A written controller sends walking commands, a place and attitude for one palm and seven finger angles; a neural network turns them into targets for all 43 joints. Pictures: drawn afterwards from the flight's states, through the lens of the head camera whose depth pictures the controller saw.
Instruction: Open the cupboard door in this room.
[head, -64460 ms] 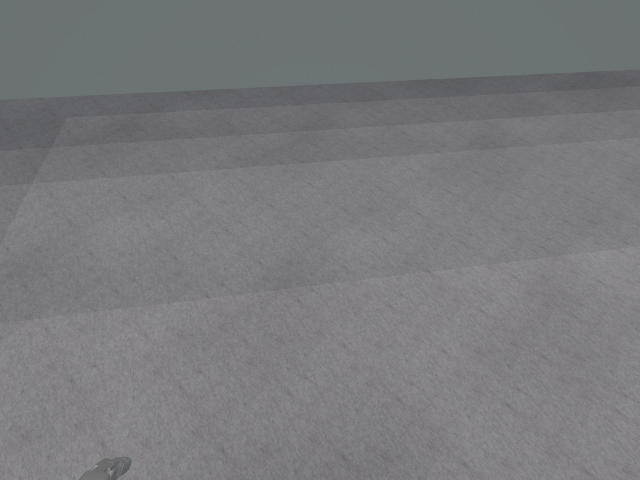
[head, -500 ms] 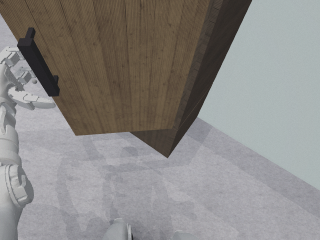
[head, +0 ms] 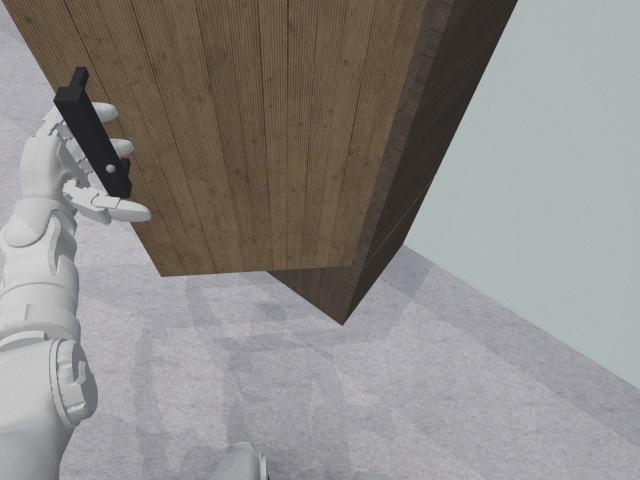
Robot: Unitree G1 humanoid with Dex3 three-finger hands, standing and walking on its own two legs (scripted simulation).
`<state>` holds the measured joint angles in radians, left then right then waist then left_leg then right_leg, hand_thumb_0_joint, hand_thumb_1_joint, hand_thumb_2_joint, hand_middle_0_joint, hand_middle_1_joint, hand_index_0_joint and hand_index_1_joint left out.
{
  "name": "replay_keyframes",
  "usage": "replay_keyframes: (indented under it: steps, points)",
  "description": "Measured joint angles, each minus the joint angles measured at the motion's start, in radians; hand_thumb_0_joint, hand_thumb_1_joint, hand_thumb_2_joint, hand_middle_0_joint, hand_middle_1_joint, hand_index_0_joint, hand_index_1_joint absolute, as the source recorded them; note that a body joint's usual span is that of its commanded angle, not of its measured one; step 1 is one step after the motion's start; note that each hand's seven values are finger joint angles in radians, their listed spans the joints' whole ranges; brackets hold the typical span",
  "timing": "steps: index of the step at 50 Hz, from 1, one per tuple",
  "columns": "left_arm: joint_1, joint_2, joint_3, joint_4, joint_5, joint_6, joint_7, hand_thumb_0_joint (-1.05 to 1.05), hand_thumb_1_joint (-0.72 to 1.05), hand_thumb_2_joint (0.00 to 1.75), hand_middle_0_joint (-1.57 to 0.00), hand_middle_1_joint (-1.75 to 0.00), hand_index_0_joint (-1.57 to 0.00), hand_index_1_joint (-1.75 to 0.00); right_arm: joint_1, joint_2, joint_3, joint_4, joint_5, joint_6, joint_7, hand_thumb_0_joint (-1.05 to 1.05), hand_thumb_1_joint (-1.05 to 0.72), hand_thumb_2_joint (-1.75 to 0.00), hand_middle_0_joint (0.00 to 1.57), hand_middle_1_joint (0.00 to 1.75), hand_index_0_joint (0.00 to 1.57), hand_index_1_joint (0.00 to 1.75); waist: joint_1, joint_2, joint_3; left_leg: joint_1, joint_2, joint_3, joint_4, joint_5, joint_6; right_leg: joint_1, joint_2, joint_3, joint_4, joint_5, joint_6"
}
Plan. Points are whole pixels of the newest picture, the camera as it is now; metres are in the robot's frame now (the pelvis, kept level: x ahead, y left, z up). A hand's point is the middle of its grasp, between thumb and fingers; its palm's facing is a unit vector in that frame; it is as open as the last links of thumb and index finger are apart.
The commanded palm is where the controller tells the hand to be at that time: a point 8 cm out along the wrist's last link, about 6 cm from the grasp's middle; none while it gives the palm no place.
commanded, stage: slide the fingers in behind the handle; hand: left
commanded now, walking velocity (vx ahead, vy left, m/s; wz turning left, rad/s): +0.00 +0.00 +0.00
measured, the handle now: (102, 137) +0.52 +0.26 +0.11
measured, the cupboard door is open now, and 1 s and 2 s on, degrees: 42 43 53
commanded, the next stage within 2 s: close the thumb around the handle in 0.68 s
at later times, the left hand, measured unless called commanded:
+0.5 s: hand (119, 171) +0.46 +0.23 +0.10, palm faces +0.12 -0.99 +0.00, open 14.1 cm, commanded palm +0.44 +0.26 +0.10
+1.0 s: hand (117, 172) +0.46 +0.23 +0.10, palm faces +0.10 -1.00 +0.01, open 12.7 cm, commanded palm +0.44 +0.27 +0.10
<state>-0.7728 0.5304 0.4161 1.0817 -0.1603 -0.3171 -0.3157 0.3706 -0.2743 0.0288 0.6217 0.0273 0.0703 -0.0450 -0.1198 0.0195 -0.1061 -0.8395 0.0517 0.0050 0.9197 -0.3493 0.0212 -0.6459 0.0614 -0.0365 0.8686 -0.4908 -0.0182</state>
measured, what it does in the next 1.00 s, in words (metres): stands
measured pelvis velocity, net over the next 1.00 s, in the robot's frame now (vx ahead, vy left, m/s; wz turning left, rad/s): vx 0.00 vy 0.00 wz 0.01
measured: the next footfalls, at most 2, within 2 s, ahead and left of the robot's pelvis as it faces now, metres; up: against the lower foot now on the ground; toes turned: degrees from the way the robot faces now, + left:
none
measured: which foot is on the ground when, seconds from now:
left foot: down 0.00-1.00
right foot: down 0.00-1.00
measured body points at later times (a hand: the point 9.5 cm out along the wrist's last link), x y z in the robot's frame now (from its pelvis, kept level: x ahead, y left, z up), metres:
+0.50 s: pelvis +0.00 +0.00 +0.00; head +0.08 +0.01 +0.44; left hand +0.45 +0.28 +0.11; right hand +0.03 -0.27 -0.11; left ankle +0.05 +0.10 -0.69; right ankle -0.04 -0.11 -0.69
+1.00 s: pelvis +0.00 +0.00 +0.00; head +0.08 +0.02 +0.44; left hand +0.45 +0.28 +0.11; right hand +0.04 -0.27 -0.11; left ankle +0.05 +0.10 -0.69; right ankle -0.04 -0.11 -0.69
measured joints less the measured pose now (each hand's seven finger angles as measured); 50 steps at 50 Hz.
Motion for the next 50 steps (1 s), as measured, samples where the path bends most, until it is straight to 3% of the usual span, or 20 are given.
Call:
replay_keyframes:
  steps: [25,41,50]
  points:
    - [0.002,-0.039,-0.053,-0.009,-0.005,-0.005,0.086,-0.01,-0.50,0.30,-0.27,-1.20,-0.28,-1.20,0.011,0.006,-0.012,0.038,-0.003,-0.011,0.009,0.01,-0.91,-0.90,0.20,0.30,0.20,0.30,0.010,0.010,0.005,0.006,-0.006,-0.014,-0.001,0.003,-0.006,0.011,-0.002,-0.014,0.001,-0.004,-0.006]
    - [-0.004,-0.042,-0.063,0.002,-0.006,-0.011,0.078,-0.01,-0.50,0.30,-0.28,-1.20,-0.28,-1.20,-0.007,0.005,-0.009,0.038,-0.003,-0.019,0.008,0.01,-0.91,-0.90,0.20,0.30,0.20,0.30,0.014,0.008,0.004,0.009,-0.009,-0.016,-0.002,0.004,-0.005,0.014,-0.005,-0.015,0.000,-0.004,-0.005]
    - [0.004,-0.038,-0.050,0.003,-0.006,-0.012,0.061,-0.01,-0.29,0.39,-0.29,-1.22,-0.30,-1.23,-0.005,0.005,-0.005,0.034,-0.001,-0.014,0.006,0.01,-0.91,-0.90,0.20,0.30,0.20,0.30,0.010,0.006,0.002,0.013,-0.008,-0.011,-0.002,0.001,-0.002,0.018,-0.004,-0.010,-0.003,-0.003,-0.003]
